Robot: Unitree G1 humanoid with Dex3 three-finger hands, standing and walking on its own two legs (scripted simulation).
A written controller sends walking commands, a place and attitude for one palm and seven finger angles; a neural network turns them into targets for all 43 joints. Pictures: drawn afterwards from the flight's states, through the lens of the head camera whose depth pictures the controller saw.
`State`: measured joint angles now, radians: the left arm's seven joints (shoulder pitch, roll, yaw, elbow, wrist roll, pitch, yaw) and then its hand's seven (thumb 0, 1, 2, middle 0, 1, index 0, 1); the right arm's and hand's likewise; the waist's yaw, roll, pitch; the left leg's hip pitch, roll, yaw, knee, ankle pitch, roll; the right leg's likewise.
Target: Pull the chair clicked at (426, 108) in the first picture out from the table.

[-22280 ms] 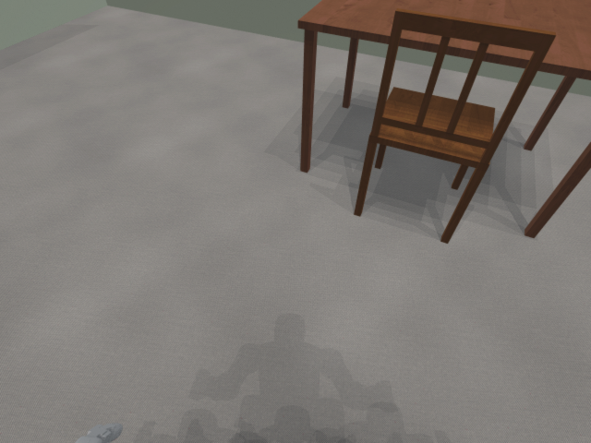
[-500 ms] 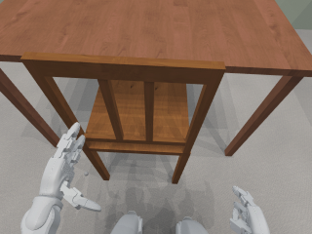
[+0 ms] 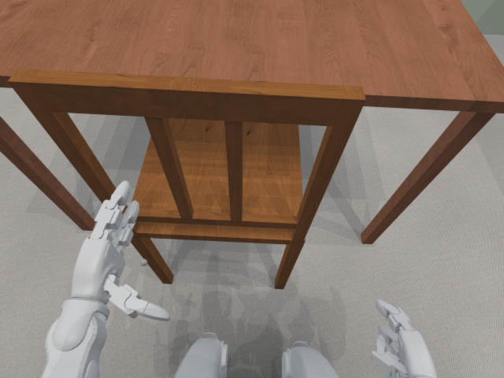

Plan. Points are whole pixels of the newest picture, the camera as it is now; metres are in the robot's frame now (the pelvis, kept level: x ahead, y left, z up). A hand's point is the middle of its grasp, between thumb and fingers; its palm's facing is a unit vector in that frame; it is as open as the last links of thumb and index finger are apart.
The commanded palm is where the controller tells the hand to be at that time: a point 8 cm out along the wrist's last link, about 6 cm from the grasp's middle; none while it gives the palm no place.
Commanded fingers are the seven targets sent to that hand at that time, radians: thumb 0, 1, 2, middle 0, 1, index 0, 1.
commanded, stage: aim the fingers beside a spindle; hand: left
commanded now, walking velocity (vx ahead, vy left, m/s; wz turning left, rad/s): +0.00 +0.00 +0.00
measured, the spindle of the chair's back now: (174, 175) +0.44 +0.16 +0.01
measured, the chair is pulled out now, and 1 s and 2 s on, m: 0.00 0.00 0.00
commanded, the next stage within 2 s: none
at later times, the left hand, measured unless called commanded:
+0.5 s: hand (170, 264) +0.28 +0.14 +0.01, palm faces -0.09 -1.00 -0.01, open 16.9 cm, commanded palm +0.26 +0.20 +0.02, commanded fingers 0.00 -0.50 0.30 -0.06 -0.08 -0.06 -0.08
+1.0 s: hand (163, 256) +0.30 +0.15 +0.01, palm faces -0.04 -1.00 -0.03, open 16.9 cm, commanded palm +0.27 +0.20 +0.01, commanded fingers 0.00 -0.50 0.30 -0.06 -0.08 -0.06 -0.08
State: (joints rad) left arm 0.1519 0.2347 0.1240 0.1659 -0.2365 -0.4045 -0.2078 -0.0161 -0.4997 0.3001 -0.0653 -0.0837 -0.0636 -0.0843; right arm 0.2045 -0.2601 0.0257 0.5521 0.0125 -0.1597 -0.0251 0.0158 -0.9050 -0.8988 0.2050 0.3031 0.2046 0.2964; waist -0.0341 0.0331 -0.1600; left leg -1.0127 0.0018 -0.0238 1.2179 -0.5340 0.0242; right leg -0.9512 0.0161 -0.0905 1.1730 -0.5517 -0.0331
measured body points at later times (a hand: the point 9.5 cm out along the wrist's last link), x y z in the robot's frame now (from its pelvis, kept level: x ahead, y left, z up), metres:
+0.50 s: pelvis -0.01 +0.01 -0.01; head +0.09 +0.02 +0.42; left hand +0.28 +0.19 +0.02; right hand +0.17 -0.23 -0.11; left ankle +0.03 +0.10 -0.64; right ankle +0.01 -0.10 -0.64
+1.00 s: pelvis +0.00 +0.01 -0.01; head +0.09 +0.01 +0.43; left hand +0.29 +0.20 +0.02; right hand +0.17 -0.23 -0.10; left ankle +0.03 +0.10 -0.64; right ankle +0.01 -0.10 -0.64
